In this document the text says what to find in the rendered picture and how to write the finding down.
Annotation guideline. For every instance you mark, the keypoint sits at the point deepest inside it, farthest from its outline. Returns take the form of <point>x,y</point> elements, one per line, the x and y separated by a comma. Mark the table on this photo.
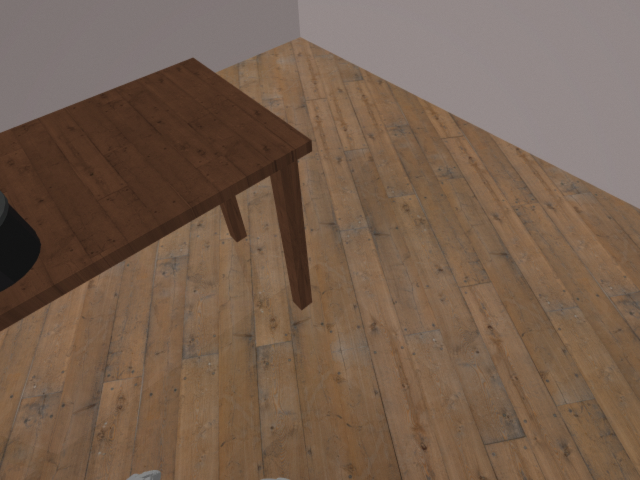
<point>106,177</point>

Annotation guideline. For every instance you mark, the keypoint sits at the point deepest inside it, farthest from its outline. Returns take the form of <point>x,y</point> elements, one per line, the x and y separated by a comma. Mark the pot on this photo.
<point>19,248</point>

